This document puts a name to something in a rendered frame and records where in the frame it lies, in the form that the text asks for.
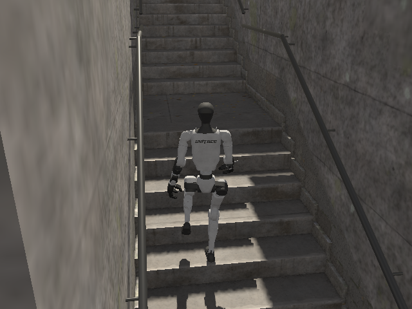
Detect stairs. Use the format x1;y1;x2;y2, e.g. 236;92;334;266
139;0;246;95
144;127;342;309

